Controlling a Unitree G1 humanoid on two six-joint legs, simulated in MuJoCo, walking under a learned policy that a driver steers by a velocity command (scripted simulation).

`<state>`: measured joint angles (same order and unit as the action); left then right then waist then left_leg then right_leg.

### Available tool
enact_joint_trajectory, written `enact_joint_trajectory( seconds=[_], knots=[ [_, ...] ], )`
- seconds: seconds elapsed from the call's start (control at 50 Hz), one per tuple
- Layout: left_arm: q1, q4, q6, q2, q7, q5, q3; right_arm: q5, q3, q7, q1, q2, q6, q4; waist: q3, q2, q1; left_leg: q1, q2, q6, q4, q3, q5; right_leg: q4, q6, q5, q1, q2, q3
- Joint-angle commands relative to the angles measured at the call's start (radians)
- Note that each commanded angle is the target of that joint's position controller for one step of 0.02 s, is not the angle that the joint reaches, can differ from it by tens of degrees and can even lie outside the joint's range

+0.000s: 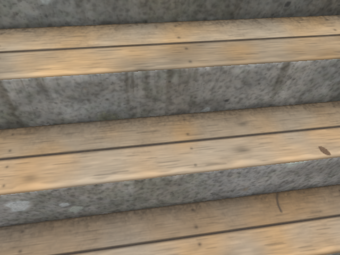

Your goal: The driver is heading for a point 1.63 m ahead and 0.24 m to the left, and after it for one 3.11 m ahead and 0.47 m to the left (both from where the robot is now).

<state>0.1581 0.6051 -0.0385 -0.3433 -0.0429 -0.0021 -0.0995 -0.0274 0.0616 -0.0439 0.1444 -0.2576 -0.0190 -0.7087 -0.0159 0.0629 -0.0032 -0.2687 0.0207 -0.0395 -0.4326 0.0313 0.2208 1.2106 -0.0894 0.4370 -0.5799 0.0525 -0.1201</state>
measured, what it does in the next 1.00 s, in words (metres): steps on the spot: right foot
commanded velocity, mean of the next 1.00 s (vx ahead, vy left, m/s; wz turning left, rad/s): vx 0.00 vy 0.00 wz -0.14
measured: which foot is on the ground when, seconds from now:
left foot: down 0.00-1.00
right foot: up 0.00-0.26, down 0.28-1.00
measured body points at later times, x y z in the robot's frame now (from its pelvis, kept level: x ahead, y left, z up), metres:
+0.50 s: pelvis -0.02 -0.05 +0.00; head -0.01 -0.06 +0.45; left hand +0.18 +0.16 -0.08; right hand +0.06 -0.32 -0.12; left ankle +0.00 +0.10 -0.74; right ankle -0.05 -0.15 -0.74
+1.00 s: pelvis -0.01 -0.05 +0.00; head -0.01 -0.06 +0.45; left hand +0.12 +0.19 -0.12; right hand +0.06 -0.33 -0.13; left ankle +0.00 +0.10 -0.74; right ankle -0.05 -0.15 -0.74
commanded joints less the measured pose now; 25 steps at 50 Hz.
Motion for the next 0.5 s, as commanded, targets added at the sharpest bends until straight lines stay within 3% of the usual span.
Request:
enact_joint_trajectory(
  seconds=[0.02, 0.06, 0.12, 0.16, 0.2, 0.24, 0.26, 0.28, 0.3, 0.32, 0.34, 0.38, 0.42, 0.5],
  knots=[
    [-0.055, -0.097, 0.009, -0.037, 0.000, -0.004, -0.010, -0.002, 0.026, -0.023, -0.013, -0.132, -0.002, 0.078, 0.087, -0.175, 0.014, 0.145, -0.242, -0.186, 0.106, -0.140, -0.434, 0.016, -0.039, -0.062, -0.093, -0.035, 0.041],
    [-0.080, -0.114, 0.013, -0.014, 0.002, 0.003, 0.002, -0.003, 0.031, -0.026, 0.032, -0.147, 0.003, 0.068, 0.116, -0.196, 0.032, 0.201, -0.267, -0.205, 0.106, -0.149, -0.457, -0.082, -0.042, -0.025, -0.075, -0.040, 0.044],
    [-0.068, -0.112, 0.016, 0.011, 0.011, 0.012, 0.020, 0.008, 0.038, -0.014, 0.009, -0.170, 0.003, 0.073, 0.143, -0.216, 0.026, 0.173, -0.280, -0.202, 0.107, -0.124, -0.408, -0.279, -0.020, 0.021, 0.066, -0.063, 0.076],
    [-0.054, -0.104, 0.012, 0.005, 0.015, 0.009, 0.022, 0.016, 0.039, -0.002, 0.005, -0.172, 0.002, 0.072, 0.134, -0.242, 0.033, 0.136, -0.279, -0.200, 0.114, -0.124, -0.335, -0.410, -0.001, 0.008, 0.163, -0.061, 0.105],
    [-0.032, -0.093, 0.007, -0.004, 0.018, 0.004, 0.019, 0.022, 0.034, 0.007, 0.011, -0.164, -0.001, 0.062, 0.120, -0.255, 0.034, 0.125, -0.284, -0.190, 0.099, -0.143, -0.283, -0.566, 0.030, -0.038, 0.236, -0.054, 0.118],
    [0.019, -0.064, 0.009, 0.005, 0.023, 0.005, 0.019, 0.036, 0.023, 0.011, 0.013, -0.137, -0.004, 0.048, 0.099, -0.232, 0.002, 0.082, -0.251, -0.139, 0.052, -0.125, -0.253, -0.846, 0.086, -0.211, 0.372, -0.029, 0.148],
    [0.020, -0.068, 0.009, -0.012, 0.018, 0.010, 0.019, 0.039, 0.014, 0.014, 0.067, -0.119, -0.011, 0.029, 0.108, -0.203, 0.010, 0.014, -0.234, -0.081, 0.043, -0.119, -0.201, -0.907, 0.118, -0.294, 0.482, -0.054, 0.105],
    [0.048, -0.076, 0.010, -0.044, 0.010, 0.020, 0.017, 0.010, -0.003, 0.023, 0.069, -0.077, -0.023, 0.035, 0.155, -0.098, 0.016, -0.087, -0.185, -0.008, -0.047, -0.070, -0.067, -0.879, 0.154, -0.478, 0.621, -0.177, -0.031],
    [-0.004, -0.074, 0.007, -0.092, 0.007, 0.039, 0.012, -0.013, -0.018, 0.028, 0.095, -0.034, -0.037, 0.050, 0.145, 0.114, 0.070, -0.135, -0.106, 0.069, -0.054, 0.016, 0.129, -0.843, 0.255, -0.517, 0.538, -0.309, -0.153],
    [-0.052, -0.091, 0.020, -0.007, 0.018, 0.040, 0.031, -0.020, -0.010, 0.018, 0.020, -0.077, -0.035, 0.047, 0.121, 0.063, 0.030, -0.049, -0.108, 0.100, -0.062, -0.017, 0.101, -0.874, 0.286, -0.409, 0.424, -0.289, -0.144],
    [-0.074, -0.085, 0.033, 0.025, 0.026, 0.046, 0.043, -0.014, -0.007, 0.017, 0.003, -0.090, -0.033, 0.046, 0.101, 0.067, 0.037, -0.013, -0.103, 0.102, -0.033, -0.020, 0.023, -0.883, 0.245, -0.303, 0.394, -0.235, -0.104],
    [-0.059, -0.072, 0.051, 0.016, 0.034, 0.044, 0.043, -0.007, -0.004, 0.008, 0.012, -0.106, -0.027, 0.023, 0.058, 0.080, 0.023, 0.021, -0.099, 0.098, -0.018, -0.025, -0.046, -0.892, 0.183, -0.201, 0.349, -0.175, -0.067],
    [-0.023, -0.052, 0.060, 0.019, 0.036, 0.036, 0.049, 0.001, -0.003, 0.009, 0.023, -0.107, -0.029, 0.006, 0.019, 0.045, 0.023, 0.044, -0.102, 0.082, -0.004, -0.035, -0.065, -0.890, 0.164, -0.219, 0.316, -0.156, -0.057],
    [-0.008, -0.040, 0.061, 0.014, 0.032, 0.029, 0.048, 0.005, -0.006, 0.014, 0.043, -0.095, -0.037, -0.039, 0.034, 0.003, 0.021, 0.068, -0.103, 0.082, 0.008, -0.037, -0.093, -0.869, 0.163, -0.325, 0.345, -0.142, -0.042]
  ],
)
Keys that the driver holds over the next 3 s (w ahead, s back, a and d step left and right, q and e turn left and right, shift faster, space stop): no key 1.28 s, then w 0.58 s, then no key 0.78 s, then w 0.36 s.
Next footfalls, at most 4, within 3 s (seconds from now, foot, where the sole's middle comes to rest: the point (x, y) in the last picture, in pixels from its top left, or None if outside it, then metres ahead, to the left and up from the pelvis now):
0.28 right None -0.01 -0.15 -0.78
1.90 right None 0.15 -0.18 -0.78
2.18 left None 0.18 0.03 -0.78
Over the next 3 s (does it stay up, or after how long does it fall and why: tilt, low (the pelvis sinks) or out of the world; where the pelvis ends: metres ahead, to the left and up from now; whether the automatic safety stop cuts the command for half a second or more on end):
stays up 0.17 -0.08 -0.01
